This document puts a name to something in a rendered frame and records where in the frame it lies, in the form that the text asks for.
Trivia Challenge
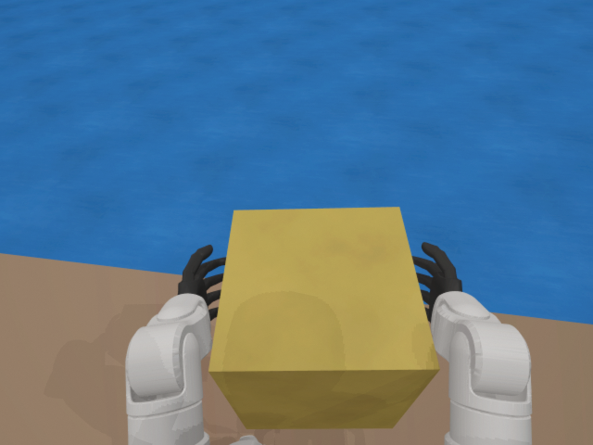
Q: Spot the robot right forearm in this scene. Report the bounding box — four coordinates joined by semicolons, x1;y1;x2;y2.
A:
431;291;532;445

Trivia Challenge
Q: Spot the carton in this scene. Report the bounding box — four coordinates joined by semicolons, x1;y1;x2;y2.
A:
208;207;440;429

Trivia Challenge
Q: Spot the robot left forearm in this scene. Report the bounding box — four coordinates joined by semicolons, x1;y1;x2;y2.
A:
125;294;213;445

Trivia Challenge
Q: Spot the right robot hand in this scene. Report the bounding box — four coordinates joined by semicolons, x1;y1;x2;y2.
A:
412;242;462;323

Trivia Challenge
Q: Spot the robot left shin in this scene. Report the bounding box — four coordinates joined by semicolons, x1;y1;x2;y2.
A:
239;435;259;442

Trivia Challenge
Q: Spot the left robot hand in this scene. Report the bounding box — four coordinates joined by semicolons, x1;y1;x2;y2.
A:
178;245;226;321

